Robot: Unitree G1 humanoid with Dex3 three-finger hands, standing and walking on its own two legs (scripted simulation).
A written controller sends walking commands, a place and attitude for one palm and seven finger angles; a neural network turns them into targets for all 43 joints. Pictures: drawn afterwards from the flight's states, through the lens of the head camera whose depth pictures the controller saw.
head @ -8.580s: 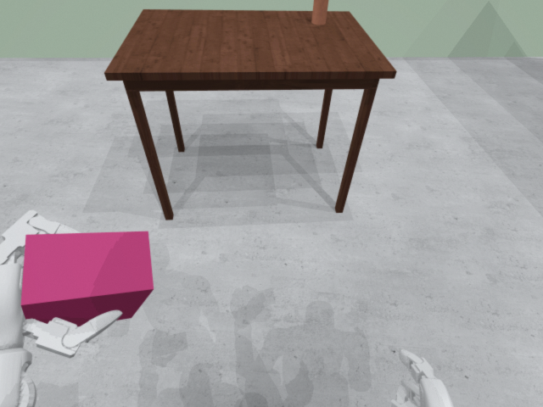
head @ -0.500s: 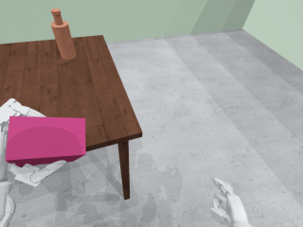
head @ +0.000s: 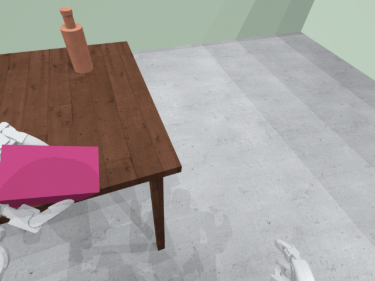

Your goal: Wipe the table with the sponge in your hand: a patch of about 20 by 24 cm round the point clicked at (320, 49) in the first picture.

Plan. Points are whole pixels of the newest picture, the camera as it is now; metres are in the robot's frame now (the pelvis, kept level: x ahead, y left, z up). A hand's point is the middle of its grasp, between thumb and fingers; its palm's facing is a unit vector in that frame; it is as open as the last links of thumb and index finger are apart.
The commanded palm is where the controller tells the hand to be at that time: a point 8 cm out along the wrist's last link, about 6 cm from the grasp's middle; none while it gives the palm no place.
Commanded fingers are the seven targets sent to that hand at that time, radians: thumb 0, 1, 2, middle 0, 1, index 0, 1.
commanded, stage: shuffle to correct the standing spot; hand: left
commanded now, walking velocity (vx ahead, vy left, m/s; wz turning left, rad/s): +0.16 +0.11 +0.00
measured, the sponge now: (63, 178) +0.23 +0.22 +0.16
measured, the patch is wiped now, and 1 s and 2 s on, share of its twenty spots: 0.00 0.00 0.00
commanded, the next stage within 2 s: come to a stop and stand still in 0.62 s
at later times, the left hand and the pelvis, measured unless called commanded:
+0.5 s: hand (17, 156) +0.25 +0.29 +0.18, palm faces +0.44 -0.80 -0.42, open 10.7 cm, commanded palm +0.19 +0.32 +0.20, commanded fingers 0.00 0.10 1.30 -1.20 -1.60 -1.20 -1.60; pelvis +0.03 +0.03 +0.00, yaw +1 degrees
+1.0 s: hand (28, 117) +0.32 +0.30 +0.19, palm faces +0.36 -0.82 -0.44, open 10.7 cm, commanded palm +0.26 +0.35 +0.20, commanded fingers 0.00 0.10 1.30 -1.20 -1.60 -1.20 -1.60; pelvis +0.10 +0.07 +0.01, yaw +0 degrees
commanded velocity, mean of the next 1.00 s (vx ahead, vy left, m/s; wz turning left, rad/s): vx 0.08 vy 0.04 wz -0.05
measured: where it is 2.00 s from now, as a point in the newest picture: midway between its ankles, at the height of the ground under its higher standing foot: outside the picture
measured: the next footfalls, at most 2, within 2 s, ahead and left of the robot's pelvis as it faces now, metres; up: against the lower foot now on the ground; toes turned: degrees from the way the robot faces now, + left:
left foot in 0.40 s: +0.14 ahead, +0.19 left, +0.00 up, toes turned -2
right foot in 0.54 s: +0.13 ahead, -0.03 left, +0.00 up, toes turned -1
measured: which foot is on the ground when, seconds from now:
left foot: down 0.00-0.14, up 0.16-0.38, down 0.40-1.00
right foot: down 0.00-0.40, up 0.42-0.52, down 0.54-1.00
